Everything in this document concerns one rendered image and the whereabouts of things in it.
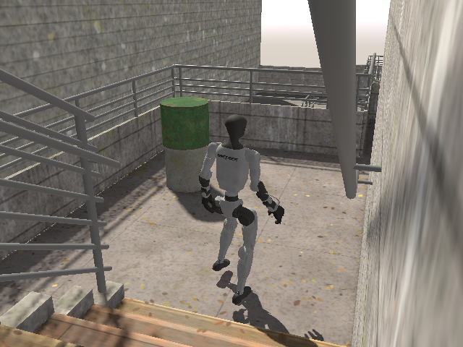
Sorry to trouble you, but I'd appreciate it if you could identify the left robot forearm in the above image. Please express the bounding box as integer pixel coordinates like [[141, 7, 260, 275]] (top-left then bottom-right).
[[199, 176, 211, 198]]

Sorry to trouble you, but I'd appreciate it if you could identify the left robot upper arm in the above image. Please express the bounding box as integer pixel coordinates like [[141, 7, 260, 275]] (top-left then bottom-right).
[[200, 142, 221, 180]]

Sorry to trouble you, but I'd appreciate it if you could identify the right robot thigh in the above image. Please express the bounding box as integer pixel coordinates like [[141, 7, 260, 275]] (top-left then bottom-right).
[[237, 206, 258, 261]]

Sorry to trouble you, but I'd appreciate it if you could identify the left robot hand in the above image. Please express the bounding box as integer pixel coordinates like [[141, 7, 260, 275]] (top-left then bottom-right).
[[202, 194, 215, 213]]

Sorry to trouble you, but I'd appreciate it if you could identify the right robot forearm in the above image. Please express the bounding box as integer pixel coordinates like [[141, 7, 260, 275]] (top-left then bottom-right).
[[256, 181, 278, 212]]

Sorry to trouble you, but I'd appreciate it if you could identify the right robot hand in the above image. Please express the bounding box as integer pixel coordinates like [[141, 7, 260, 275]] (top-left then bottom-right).
[[268, 205, 284, 224]]

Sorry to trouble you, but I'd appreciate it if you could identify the robot thigh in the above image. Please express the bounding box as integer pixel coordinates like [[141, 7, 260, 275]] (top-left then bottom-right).
[[237, 206, 258, 261], [211, 196, 238, 231]]

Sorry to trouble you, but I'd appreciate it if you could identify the left robot thigh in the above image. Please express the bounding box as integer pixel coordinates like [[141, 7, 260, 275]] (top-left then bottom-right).
[[211, 196, 238, 231]]

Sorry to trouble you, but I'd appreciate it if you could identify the right robot upper arm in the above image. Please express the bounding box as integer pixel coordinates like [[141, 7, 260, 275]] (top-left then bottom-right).
[[245, 149, 260, 192]]

